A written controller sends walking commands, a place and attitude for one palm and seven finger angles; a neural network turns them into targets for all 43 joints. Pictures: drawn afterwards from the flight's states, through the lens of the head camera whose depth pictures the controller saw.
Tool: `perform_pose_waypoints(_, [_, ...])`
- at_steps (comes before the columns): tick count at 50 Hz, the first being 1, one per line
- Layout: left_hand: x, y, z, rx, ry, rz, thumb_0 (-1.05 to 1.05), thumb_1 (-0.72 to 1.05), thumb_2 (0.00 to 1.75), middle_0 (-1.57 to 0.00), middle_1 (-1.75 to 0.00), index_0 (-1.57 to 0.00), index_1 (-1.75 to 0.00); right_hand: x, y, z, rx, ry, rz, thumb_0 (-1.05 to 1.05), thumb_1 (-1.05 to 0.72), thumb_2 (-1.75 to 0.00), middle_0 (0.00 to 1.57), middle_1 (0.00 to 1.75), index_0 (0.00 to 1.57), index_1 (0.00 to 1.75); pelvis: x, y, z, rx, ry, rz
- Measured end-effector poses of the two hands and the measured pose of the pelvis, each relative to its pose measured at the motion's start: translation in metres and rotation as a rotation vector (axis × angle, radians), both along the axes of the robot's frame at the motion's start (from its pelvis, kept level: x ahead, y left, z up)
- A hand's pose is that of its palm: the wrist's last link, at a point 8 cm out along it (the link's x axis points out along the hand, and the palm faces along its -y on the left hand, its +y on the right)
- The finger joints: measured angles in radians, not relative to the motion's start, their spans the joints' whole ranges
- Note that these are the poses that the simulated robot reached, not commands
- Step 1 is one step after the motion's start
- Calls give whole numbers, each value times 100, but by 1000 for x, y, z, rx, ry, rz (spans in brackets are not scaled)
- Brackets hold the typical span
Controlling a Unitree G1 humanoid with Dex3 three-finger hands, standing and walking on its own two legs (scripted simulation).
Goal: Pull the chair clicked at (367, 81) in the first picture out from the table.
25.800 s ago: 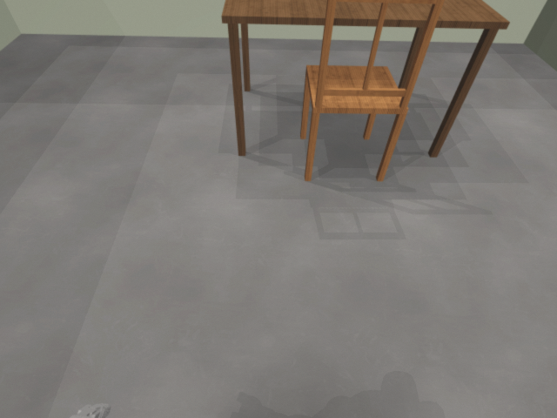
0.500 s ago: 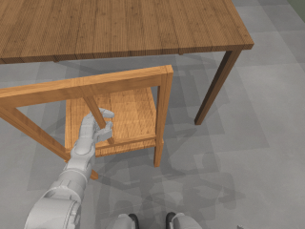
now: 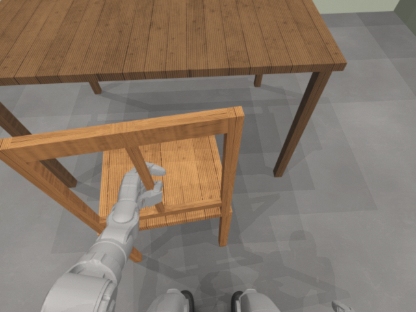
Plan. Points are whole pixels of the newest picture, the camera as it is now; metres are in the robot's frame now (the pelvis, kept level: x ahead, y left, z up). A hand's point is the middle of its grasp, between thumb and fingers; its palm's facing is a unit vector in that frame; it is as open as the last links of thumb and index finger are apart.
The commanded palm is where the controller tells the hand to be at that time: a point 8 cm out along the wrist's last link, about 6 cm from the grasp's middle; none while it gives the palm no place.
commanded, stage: step backward, pulling the chair out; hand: left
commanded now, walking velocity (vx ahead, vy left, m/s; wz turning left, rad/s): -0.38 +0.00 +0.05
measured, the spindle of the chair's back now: (149, 184) +0.39 +0.14 -0.06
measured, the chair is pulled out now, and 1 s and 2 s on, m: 0.17 0.18 0.25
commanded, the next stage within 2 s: none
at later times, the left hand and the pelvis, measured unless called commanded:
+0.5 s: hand (156, 194) +0.36 +0.12 -0.05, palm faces -0.03 -0.98 -0.18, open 5.1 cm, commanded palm +0.37 +0.18 -0.05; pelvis +0.00 +0.01 +0.00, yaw +2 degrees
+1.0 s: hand (154, 198) +0.35 +0.12 -0.05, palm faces -0.03 -0.99 -0.17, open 5.2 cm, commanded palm +0.35 +0.18 -0.05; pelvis -0.03 +0.01 +0.00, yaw +4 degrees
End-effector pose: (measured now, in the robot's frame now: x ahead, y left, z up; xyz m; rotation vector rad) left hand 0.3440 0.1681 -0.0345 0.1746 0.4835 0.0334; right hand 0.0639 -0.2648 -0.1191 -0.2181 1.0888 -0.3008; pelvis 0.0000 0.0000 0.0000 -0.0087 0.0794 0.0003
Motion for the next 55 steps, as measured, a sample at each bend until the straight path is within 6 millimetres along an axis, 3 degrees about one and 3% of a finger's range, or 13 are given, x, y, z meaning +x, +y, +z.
perform_pose_waypoints(8, [-2,2,0,11,-10,-16,1,71,82,-33,-116,-50,-144,-1,5,0,-2,7,11,1,-91,-89,21,30,20,30,3,2,0,5,-4,-1])
perform_pose_waypoints(19, [-2,2,0,17,-12,3,2,69,84,-34,-117,-50,-144,17,5,-5,17,-19,31,1,-91,-89,21,30,20,30,2,-5,-2,5,-19,13])
perform_pose_waypoints(29, [0,5,0,6,-8,-61,1,71,82,-30,-120,-50,-144,15,6,10,-49,-3,37,1,-91,-89,21,30,20,30,1,12,2,-1,-28,14])
perform_pose_waypoints(36, [-1,4,0,6,-8,-40,2,70,83,-30,-122,-50,-144,14,17,2,-3,-34,56,1,-91,-89,21,30,20,30,-9,2,-4,2,-56,7])
perform_pose_waypoints(43, [-7,3,1,9,0,17,3,69,84,-32,-121,-50,-144,2,15,-7,37,-14,49,1,-91,-89,21,30,20,30,-18,-4,-3,16,-45,21])
perform_pose_waypoints(50, [-11,7,2,-7,23,-17,3,71,82,-29,-122,-50,-144,-17,9,0,-31,63,77,1,-91,-89,21,30,20,30,-28,14,2,18,-6,70])
perform_pose_waypoints(55, [-16,12,1,-8,18,-59,3,72,80,-27,-124,-50,-144,-28,16,7,-55,76,61,1,-91,-89,21,30,20,30,-41,24,4,38,-10,38])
